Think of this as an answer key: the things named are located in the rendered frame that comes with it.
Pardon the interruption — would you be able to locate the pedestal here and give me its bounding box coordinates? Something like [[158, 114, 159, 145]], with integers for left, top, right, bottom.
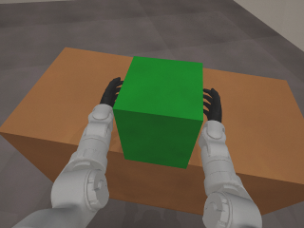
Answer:
[[0, 47, 304, 216]]

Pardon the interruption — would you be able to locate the left robot hand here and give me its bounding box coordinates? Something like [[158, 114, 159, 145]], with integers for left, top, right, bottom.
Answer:
[[100, 77, 124, 108]]

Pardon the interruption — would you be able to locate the right robot hand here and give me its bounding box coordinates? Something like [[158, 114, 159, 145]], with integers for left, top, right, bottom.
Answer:
[[202, 88, 222, 123]]

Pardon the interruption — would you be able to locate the robot right forearm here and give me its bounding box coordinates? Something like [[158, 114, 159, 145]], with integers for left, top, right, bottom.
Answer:
[[198, 120, 262, 226]]

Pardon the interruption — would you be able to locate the carton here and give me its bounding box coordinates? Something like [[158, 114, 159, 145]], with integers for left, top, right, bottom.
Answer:
[[112, 56, 203, 169]]

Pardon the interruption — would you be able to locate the robot left forearm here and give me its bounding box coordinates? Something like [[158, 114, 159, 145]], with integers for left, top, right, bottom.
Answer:
[[50, 104, 114, 205]]

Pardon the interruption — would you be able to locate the left robot upper arm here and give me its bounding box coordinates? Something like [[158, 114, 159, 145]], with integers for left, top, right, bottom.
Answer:
[[11, 167, 109, 228]]

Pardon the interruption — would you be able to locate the right robot upper arm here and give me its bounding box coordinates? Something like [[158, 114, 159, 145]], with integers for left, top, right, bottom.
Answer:
[[202, 190, 270, 228]]

